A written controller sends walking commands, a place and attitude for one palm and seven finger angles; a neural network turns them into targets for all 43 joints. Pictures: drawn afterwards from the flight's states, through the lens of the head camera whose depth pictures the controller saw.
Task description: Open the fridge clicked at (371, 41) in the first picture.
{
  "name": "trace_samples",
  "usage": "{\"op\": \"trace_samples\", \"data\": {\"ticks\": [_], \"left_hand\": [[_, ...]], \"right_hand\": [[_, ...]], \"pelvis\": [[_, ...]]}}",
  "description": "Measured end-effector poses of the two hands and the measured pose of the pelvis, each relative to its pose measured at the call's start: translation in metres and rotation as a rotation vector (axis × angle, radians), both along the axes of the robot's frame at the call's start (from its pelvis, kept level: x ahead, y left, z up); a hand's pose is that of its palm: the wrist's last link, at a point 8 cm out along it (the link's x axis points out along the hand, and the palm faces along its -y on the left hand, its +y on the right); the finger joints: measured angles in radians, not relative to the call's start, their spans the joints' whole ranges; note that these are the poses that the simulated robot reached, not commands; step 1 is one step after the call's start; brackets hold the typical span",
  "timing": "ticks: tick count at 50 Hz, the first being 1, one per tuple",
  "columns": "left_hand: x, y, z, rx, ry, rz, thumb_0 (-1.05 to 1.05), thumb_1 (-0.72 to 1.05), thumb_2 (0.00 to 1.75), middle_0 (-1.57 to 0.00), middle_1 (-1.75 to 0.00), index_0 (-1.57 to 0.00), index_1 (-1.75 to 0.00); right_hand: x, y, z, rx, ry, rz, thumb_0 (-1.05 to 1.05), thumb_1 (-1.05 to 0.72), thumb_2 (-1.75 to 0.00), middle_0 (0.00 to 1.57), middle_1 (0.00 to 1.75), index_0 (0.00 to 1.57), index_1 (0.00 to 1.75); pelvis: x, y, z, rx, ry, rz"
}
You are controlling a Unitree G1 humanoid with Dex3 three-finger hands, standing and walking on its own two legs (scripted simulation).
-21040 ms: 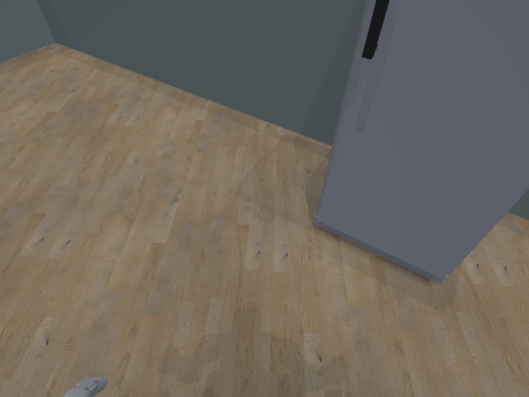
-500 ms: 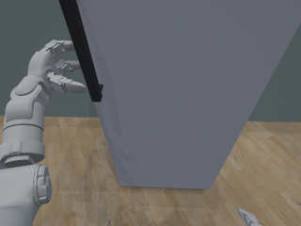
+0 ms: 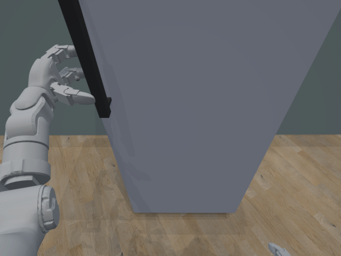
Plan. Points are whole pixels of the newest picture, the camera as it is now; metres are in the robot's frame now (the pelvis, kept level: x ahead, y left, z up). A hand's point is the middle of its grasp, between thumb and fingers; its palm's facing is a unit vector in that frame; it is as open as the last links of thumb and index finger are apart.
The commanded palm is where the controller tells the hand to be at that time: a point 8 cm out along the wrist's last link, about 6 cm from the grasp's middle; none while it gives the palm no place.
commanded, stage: slide the fingers in behind the handle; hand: left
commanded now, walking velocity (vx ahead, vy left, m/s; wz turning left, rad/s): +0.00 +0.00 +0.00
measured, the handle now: (92, 60) +0.46 +0.19 +0.26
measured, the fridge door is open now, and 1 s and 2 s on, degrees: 0 0 0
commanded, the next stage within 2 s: move the hooked fingers beside the handle in 0.46 s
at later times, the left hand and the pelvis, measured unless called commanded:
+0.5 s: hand (82, 82) +0.40 +0.20 +0.24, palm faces +0.07 -1.00 -0.01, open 14.2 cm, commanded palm +0.37 +0.24 +0.24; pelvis -0.01 +0.00 +0.00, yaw +1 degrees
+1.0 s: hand (77, 82) +0.40 +0.21 +0.24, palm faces +0.09 -1.00 +0.00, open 14.0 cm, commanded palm +0.37 +0.26 +0.24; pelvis +0.00 -0.01 +0.00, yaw +0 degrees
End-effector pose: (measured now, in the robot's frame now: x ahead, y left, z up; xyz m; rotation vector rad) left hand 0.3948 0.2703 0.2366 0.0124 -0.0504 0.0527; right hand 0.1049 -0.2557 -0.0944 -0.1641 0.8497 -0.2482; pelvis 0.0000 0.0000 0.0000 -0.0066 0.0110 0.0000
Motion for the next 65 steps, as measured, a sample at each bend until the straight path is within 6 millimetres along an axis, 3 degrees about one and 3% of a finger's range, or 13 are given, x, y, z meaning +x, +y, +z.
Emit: {"op": "trace_samples", "data": {"ticks": [20, 40, 50, 65], "left_hand": [[-0.022, -0.018, 0.005, 0.002, -0.009, 0.002, -0.01, -0.50, 0.30, -0.30, -1.20, -0.29, -1.20], [-0.017, -0.025, 0.003, -0.003, 0.004, -0.001, -0.01, -0.50, 0.30, -0.30, -1.20, -0.28, -1.20], [-0.016, -0.006, 0.000, -0.010, 0.005, 0.035, -0.01, -0.50, 0.30, -0.30, -1.20, -0.30, -1.20], [-0.020, 0.007, -0.003, 0.000, 0.013, 0.011, -0.01, -0.50, 0.30, -0.30, -1.20, -0.30, -1.20]], "right_hand": [[0.043, 0.017, 0.016, 0.020, -0.114, 0.078, 0.01, -0.91, -0.90, 0.20, 0.30, 0.21, 0.30], [0.026, 0.008, 0.006, 0.016, -0.053, 0.054, 0.01, -0.91, -0.90, 0.20, 0.30, 0.21, 0.30], [0.019, -0.002, 0.007, 0.001, -0.039, 0.022, 0.01, -0.91, -0.90, 0.20, 0.30, 0.21, 0.30], [0.038, 0.003, 0.012, -0.007, -0.078, 0.045, 0.01, -0.91, -0.90, 0.20, 0.30, 0.20, 0.30]], "pelvis": [[-0.004, 0.000, 0.001, 0.001, -0.027, 0.012], [-0.005, -0.005, 0.001, 0.003, -0.029, 0.012], [-0.001, -0.007, 0.002, 0.005, -0.021, 0.002], [0.001, -0.003, 0.000, 0.001, -0.011, 0.013]]}}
